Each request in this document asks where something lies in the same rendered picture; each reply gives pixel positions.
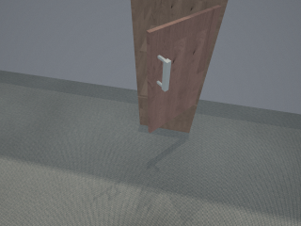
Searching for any cupboard door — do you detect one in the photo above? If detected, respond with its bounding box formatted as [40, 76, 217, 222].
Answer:
[146, 5, 222, 133]

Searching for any handle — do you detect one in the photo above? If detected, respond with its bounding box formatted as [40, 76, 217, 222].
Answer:
[156, 55, 171, 92]

